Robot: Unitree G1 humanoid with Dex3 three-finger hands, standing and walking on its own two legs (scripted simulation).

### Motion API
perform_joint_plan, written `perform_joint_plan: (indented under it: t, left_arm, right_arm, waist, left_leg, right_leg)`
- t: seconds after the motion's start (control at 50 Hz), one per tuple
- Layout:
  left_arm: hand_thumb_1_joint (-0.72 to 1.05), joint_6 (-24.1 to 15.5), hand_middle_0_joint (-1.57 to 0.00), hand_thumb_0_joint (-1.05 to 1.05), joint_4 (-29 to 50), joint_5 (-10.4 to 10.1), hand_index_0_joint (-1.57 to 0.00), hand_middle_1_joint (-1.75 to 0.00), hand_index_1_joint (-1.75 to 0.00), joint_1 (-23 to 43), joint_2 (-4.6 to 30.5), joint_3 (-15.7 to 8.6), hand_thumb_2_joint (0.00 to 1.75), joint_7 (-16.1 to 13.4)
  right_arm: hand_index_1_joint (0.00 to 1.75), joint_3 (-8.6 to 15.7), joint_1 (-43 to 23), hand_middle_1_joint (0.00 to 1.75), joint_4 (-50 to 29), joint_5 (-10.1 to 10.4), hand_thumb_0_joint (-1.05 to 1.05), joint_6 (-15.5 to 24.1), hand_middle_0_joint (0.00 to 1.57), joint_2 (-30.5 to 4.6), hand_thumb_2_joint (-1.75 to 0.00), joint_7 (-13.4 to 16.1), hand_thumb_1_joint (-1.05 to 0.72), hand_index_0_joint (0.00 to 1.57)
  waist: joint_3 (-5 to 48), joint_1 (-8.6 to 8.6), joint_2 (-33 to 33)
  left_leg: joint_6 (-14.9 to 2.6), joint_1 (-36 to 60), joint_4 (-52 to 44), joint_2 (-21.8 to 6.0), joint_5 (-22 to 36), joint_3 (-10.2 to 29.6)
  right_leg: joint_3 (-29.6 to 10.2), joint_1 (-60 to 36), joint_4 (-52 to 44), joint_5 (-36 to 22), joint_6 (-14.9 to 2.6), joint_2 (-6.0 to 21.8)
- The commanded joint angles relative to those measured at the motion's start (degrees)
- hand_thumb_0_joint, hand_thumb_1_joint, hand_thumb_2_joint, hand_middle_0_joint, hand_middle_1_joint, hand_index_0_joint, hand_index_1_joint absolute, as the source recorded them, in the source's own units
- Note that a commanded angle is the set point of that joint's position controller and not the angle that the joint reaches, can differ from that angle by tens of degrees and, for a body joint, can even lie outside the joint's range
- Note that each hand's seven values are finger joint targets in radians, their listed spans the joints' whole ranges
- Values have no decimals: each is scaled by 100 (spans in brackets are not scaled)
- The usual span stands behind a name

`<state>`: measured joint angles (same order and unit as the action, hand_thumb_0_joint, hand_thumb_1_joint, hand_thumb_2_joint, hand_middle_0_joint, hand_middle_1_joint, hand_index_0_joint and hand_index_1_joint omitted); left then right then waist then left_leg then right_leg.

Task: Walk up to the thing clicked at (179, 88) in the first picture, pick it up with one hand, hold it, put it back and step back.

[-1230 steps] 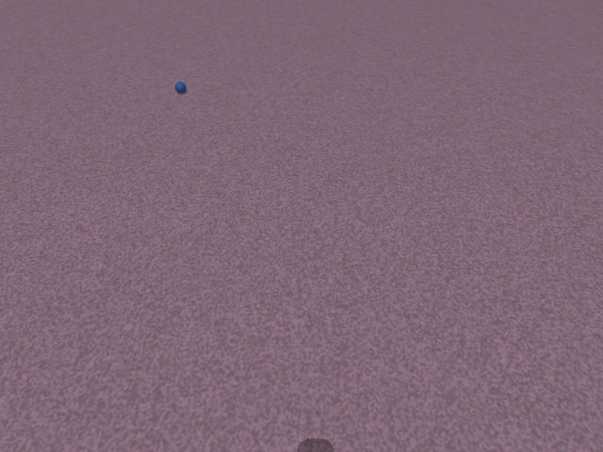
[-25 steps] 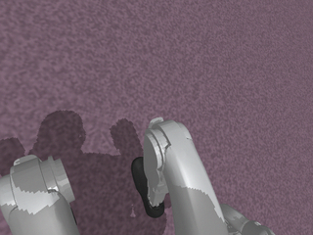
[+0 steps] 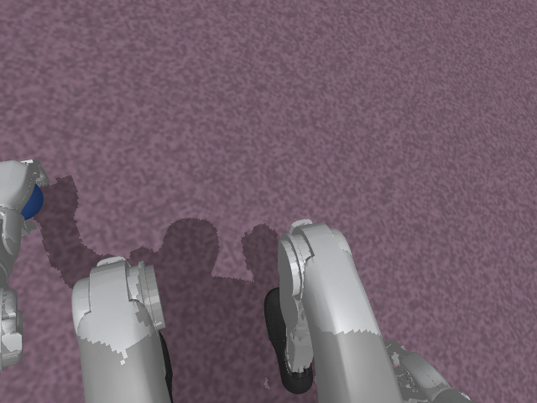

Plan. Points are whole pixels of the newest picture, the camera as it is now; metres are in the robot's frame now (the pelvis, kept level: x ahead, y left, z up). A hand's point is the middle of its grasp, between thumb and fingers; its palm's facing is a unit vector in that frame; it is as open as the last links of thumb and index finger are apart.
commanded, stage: settle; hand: left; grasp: from above
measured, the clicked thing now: (16, 199) +0.43 +0.31 -0.19
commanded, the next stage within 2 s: lift in 0.30 s
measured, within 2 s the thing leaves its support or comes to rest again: neither
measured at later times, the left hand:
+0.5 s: hand out of the picture +0.41 +0.31 -0.12, palm faces -0.44 -0.08 -0.89, open 8.5 cm
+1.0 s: hand out of the picture +0.37 +0.31 +0.00, palm faces -0.43 -0.09 -0.90, open 8.5 cm
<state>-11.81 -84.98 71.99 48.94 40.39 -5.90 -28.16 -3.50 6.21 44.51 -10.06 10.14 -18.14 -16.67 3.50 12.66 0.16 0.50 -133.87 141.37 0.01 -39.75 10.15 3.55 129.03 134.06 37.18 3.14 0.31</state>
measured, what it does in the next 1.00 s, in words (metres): rises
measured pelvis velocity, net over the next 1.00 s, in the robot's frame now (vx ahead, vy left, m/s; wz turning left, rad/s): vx -0.01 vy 0.00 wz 0.08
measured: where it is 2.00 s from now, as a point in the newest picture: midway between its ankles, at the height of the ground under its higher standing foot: (228, 382)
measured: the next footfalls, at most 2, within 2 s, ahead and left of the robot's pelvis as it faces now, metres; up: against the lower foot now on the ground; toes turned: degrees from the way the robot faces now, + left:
none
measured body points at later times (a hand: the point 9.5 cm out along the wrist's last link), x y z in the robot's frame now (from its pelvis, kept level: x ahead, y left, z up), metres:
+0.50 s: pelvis -0.01 -0.01 +0.03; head +0.21 +0.06 +0.42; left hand +0.43 +0.31 -0.07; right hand +0.07 -0.28 -0.08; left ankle +0.07 +0.13 -0.28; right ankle +0.11 -0.14 -0.28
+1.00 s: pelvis -0.01 +0.00 +0.11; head +0.17 +0.05 +0.52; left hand +0.38 +0.32 +0.05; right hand +0.12 -0.27 -0.01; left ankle +0.07 +0.13 -0.28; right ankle +0.11 -0.14 -0.28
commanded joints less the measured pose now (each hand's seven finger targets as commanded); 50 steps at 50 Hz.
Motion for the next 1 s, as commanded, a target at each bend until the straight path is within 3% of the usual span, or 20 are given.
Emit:
perform_joint_plan:
  t: [0.0,0.08,0.12,0.2,0.24,0.28,0.36,0.38,0.4,0.42,0.44,0.48,0.56,0.6,0.8,0.94,0.98]
  left_arm:
    - [57,-18,-93,0,894,-95,-97,-65,-61,1863,1460,-111,54,1]
    - [58,-57,-95,0,1144,-168,-98,-62,-59,1808,1447,-124,53,106]
    - [56,-56,-94,0,1200,-158,-97,-62,-59,1762,1299,-18,54,170]
    - [65,-6,-101,0,1272,-188,-103,-63,-61,1716,1196,-7,59,250]
    - [67,-16,-104,0,1467,-221,-105,-64,-62,1938,1305,-48,64,303]
    - [69,-11,-106,0,1582,-251,-107,-63,-62,1814,1314,-47,65,344]
    - [69,-37,-106,0,1639,-296,-107,-63,-62,1839,1263,-6,67,488]
    - [72,-52,-111,0,1692,-288,-113,-65,-63,1854,1350,-58,62,509]
    - [64,-43,-103,0,1756,-275,-105,-57,-55,1785,1390,-58,66,536]
    - [67,-64,-108,0,1895,-305,-110,-63,-61,1813,1521,-154,60,528]
    - [66,-21,-105,0,1766,-315,-107,-61,-59,1593,1430,-139,64,560]
    - [65,30,-105,0,1901,-401,-106,-61,-60,1639,1321,-88,66,625]
    - [62,161,-102,0,2258,-499,-103,-65,-64,1424,1364,-102,70,871]
    - [62,207,-102,0,2478,-555,-103,-64,-63,1282,1228,-67,72,985]
    - [55,270,-96,0,3703,-854,-97,-69,-68,630,979,85,72,1444]
    - [56,450,-95,0,4585,-1056,-97,-72,-70,79,751,191,73,1661]
    - [57,520,-94,0,4764,-1135,-97,-74,-71,31,755,173,70,1704]
  right_arm:
    - [30,563,970,30,-191,98,0,-65,20,-1439,-90,207,-91,20]
    - [30,587,1048,30,-136,150,0,-144,20,-1359,-90,361,-91,20]
    - [30,641,1036,30,-137,199,0,-184,20,-1327,-90,425,-91,20]
    - [30,679,1216,30,-98,227,0,-268,20,-1273,-90,510,-91,20]
    - [30,696,1307,30,-108,233,0,-296,20,-1283,-90,553,-91,20]
    - [30,692,1264,30,-122,246,0,-347,20,-1226,-90,601,-91,20]
    - [30,726,1313,30,-179,284,0,-388,20,-1231,-90,672,-91,20]
    - [30,718,1340,30,-171,286,0,-391,20,-1240,-91,698,-94,20]
    - [30,718,1331,30,-183,297,0,-420,20,-1208,-90,716,-89,20]
    - [30,716,1327,30,-210,317,0,-432,20,-1211,-91,735,-94,20]
    - [30,730,1337,30,-239,334,0,-444,20,-1208,-91,740,-92,20]
    - [30,759,1363,30,-260,367,0,-469,20,-1211,-91,763,-92,20]
    - [30,822,1367,30,-345,478,0,-543,20,-1222,-91,809,-92,20]
    - [30,845,1385,30,-399,537,0,-590,20,-1202,-91,830,-92,20]
    - [30,997,1225,30,-721,765,0,-769,20,-1087,-91,1032,-92,20]
    - [30,1048,1097,30,-887,920,0,-857,20,-982,-91,1213,-92,20]
    - [30,1055,1029,30,-915,942,0,-875,20,-966,-91,1263,-92,20]
  waist:
    - [3356,132,1361]
    - [3579,-16,1461]
    - [3704,-55,1611]
    - [3925,-57,1452]
    - [3919,6,1325]
    - [4023,-116,1562]
    - [3811,-38,1377]
    - [3884,-81,1319]
    - [4088,-150,1319]
    - [4153,-194,1393]
    - [4127,-232,1324]
    - [4024,-194,1356]
    - [4279,-348,1596]
    - [4311,-362,1580]
    - [4124,-495,1294]
    - [4280,-639,1185]
    - [4128,-611,1201]
  left_leg:
    - [-215,2481,-1631,97,409,-727]
    - [-187,2758,-1857,132,525,-770]
    - [-150,2991,-1988,110,580,-741]
    - [-172,3156,-1921,115,1059,-862]
    - [-203,3067,-1907,117,1014,-867]
    - [-184,3114,-1998,120,992,-905]
    - [-200,3053,-2133,127,699,-874]
    - [-210,3083,-2134,125,713,-876]
    - [-212,3145,-2150,124,786,-907]
    - [-213,3115,-2170,138,803,-927]
    - [-212,3188,-2231,136,816,-924]
    - [-206,3219,-2386,145,660,-899]
    - [-168,3636,-2659,133,761,-833]
    - [-163,3777,-2762,140,875,-806]
    - [-196,4073,-3503,111,297,-697]
    - [-172,4792,-4095,87,584,-661]
    - [-167,4964,-4321,80,526,-615]
  right_leg:
    - [441,-1716,-1472,-372,-519,-269]
    - [470,-1751,-1516,-486,-524,-202]
    - [480,-1701,-1474,-588,-552,-189]
    - [447,-2029,-1564,-1120,-521,-172]
    - [408,-2106,-1648,-1080,-506,-153]
    - [364,-2189,-1652,-1022,-530,-143]
    - [388,-2123,-1798,-708,-532,-129]
    - [383,-2179,-1818,-734,-524,-123]
    - [354,-2347,-1856,-788,-524,-138]
    - [329,-2407,-1853,-792,-526,-123]
    - [339,-2436,-1892,-802,-526,-122]
    - [366,-2335,-1981,-669,-539,-117]
    - [380,-2457,-2023,-828,-562,-92]
    - [379,-2513,-2066,-959,-558,-78]
    - [265,-2878,-2771,-440,-521,-97]
    - [205,-3445,-3272,-689,-500,-88]
    - [187,-3553,-3451,-668,-485,-70]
